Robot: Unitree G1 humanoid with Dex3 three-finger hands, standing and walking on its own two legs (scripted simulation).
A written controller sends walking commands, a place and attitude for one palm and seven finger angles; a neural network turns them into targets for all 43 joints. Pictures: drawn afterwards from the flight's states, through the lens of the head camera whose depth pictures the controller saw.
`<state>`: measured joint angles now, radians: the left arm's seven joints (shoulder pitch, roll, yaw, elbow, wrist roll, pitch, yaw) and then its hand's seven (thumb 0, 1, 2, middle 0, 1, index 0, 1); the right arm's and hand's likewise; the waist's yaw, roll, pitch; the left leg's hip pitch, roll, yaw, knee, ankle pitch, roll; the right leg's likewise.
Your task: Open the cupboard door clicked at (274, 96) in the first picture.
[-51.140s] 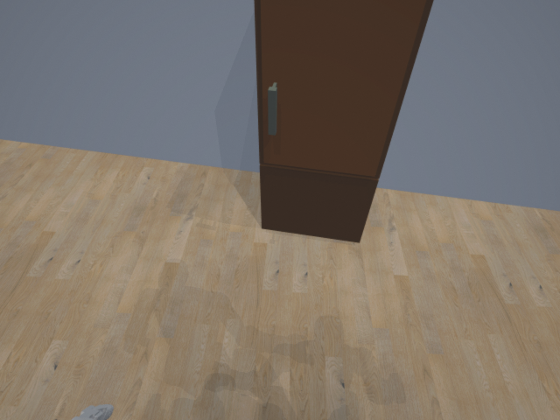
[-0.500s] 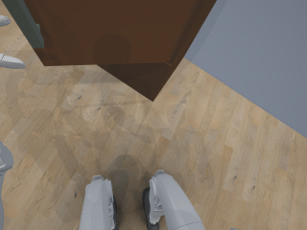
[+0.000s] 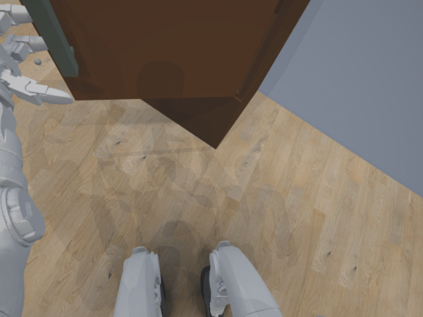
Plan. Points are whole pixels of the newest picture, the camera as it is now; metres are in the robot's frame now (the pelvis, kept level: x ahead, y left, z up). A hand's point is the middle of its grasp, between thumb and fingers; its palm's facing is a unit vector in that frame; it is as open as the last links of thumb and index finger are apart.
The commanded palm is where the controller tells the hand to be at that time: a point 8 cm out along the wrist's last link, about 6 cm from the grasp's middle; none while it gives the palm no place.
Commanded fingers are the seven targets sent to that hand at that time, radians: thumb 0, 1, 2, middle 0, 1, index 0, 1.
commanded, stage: slide the fingers in behind the handle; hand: left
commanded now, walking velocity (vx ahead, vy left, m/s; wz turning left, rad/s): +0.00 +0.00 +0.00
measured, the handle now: (55, 29) +0.60 +0.23 +0.05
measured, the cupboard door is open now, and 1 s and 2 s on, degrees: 41 41 45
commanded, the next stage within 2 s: close the thumb around the handle in 0.80 s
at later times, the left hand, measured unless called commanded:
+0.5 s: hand (57, 61) +0.54 +0.22 +0.05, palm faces +0.07 -1.00 +0.01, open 14.0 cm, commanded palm +0.52 +0.24 +0.05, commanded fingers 0.00 -0.50 0.30 -0.30 -1.20 -0.30 -1.20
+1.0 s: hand (64, 58) +0.54 +0.21 +0.06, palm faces +0.07 -1.00 -0.01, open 13.8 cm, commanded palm +0.52 +0.24 +0.05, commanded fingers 0.00 -0.16 0.44 -0.32 -1.24 -0.32 -1.24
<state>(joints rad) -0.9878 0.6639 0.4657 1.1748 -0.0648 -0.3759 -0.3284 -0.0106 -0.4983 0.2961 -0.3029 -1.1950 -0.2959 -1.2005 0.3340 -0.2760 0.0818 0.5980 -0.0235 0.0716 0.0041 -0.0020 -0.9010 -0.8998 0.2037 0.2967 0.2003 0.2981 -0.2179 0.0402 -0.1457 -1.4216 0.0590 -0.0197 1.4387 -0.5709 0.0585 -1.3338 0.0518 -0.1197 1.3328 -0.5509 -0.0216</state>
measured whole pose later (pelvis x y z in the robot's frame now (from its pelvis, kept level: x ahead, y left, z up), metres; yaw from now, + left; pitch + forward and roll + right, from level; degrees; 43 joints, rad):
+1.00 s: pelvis +0.00 -0.01 +0.00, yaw +1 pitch +31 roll -6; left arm -0.98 0.57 0.43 1.17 -0.06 -0.44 -0.23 -0.01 -0.47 0.31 -0.30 -1.20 -0.30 -1.20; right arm 0.33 -0.26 0.06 0.62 -0.03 0.08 0.02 0.00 -0.90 -0.90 0.20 0.30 0.20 0.30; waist -0.21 0.04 -0.15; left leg -1.39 0.06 -0.01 1.42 -0.57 0.04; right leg -1.31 0.05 -0.11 1.33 -0.56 -0.03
